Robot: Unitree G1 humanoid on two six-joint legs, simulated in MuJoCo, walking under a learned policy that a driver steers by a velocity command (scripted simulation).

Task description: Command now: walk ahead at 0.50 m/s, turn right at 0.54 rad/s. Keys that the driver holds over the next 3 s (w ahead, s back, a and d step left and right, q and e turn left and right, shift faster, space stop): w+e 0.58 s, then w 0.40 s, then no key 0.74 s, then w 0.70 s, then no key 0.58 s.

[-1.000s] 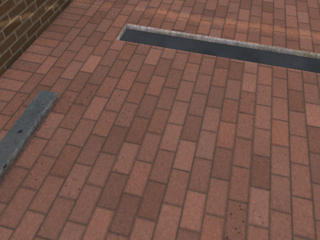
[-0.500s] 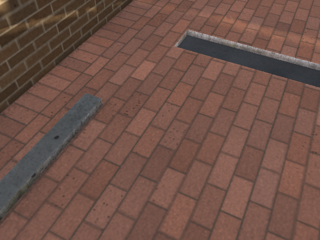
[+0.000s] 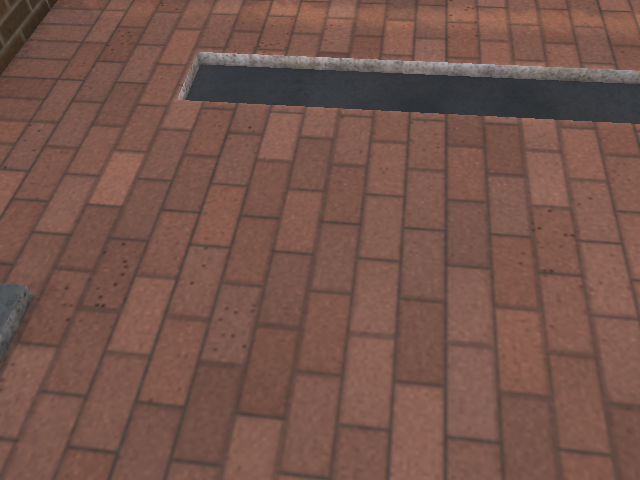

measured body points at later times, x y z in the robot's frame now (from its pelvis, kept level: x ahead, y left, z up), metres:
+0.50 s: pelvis +0.27 -0.05 +0.02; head +0.30 -0.07 +0.47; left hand +0.32 +0.22 -0.11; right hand +0.40 -0.33 -0.09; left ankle +0.47 +0.05 -0.68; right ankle +0.14 -0.08 -0.72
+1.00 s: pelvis +0.53 -0.14 +0.02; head +0.55 -0.16 +0.47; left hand +0.82 -0.04 -0.07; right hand +0.38 -0.34 -0.12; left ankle +0.49 +0.02 -0.72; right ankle +0.60 -0.29 -0.70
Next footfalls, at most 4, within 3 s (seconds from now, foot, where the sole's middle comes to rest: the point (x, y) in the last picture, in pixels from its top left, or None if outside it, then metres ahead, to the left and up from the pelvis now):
0.04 right None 0.18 -0.09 -0.76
0.58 left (364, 448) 0.53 0.00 -0.76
1.06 right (510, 400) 0.64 -0.31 -0.76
1.46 left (430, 337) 0.79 -0.15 -0.76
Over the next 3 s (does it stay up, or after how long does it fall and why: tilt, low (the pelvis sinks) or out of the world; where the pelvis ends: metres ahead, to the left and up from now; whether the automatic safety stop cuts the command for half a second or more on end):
stays up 0.98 -0.36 0.02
